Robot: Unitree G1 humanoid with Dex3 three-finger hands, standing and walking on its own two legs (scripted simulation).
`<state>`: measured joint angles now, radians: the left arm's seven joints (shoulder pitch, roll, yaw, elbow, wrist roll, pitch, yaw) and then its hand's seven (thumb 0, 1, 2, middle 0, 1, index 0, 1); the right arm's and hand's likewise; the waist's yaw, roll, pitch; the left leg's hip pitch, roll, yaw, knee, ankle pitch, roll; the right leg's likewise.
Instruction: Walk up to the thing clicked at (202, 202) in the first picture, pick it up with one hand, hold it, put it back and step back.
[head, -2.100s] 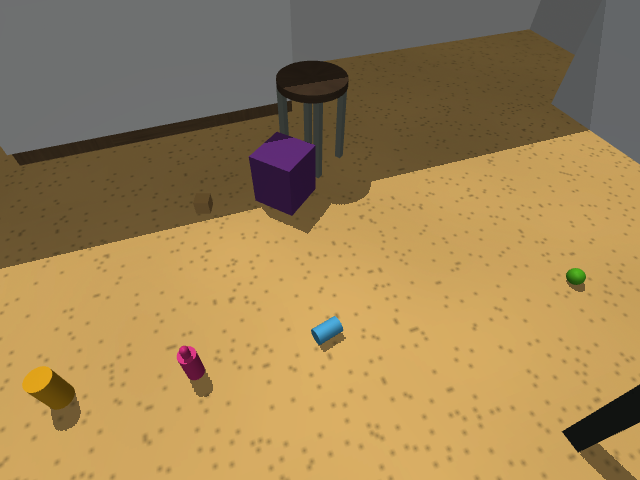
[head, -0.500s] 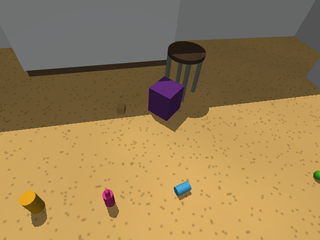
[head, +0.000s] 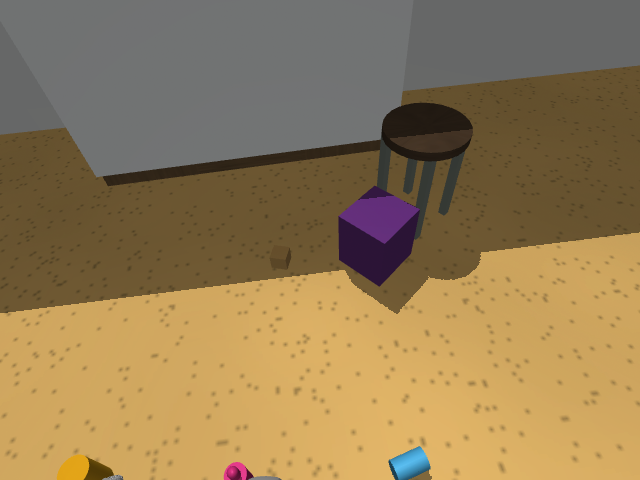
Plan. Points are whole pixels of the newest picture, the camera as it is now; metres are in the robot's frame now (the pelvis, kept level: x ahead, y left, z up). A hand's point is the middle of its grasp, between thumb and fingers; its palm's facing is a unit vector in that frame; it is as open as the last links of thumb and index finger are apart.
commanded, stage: walk up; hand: left
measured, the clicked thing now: (280, 257) +1.02 +0.22 -0.74
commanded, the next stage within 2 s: none
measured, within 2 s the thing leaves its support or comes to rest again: neither
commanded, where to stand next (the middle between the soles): +0.66 -0.01 m, yaw +1 degrees
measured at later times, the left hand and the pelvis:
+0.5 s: hand (143, 409) +0.26 +0.30 -0.15, palm faces -0.02 -0.95 -0.31, open 7.4 cm; pelvis +0.22 +0.03 +0.01, yaw +1 degrees
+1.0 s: hand (204, 288) +0.46 +0.24 -0.12, palm faces -0.02 -0.92 -0.39, open 7.4 cm; pelvis +0.39 -0.03 +0.00, yaw -1 degrees
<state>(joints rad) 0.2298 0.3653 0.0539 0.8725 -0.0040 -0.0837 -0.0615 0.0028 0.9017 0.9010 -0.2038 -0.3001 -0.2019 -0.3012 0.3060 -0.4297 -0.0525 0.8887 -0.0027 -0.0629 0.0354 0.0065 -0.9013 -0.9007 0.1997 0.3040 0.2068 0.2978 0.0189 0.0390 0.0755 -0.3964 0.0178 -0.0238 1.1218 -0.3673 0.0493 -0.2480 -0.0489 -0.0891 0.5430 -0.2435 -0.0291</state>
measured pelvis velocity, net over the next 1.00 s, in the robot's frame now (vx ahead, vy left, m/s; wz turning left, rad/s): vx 0.39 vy -0.03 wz -0.01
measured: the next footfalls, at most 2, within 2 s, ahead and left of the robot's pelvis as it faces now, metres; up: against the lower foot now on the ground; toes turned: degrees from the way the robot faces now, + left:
left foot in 0.26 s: +0.29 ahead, +0.14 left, +0.00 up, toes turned +7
right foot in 0.74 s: +0.45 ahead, -0.14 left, +0.00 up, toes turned -5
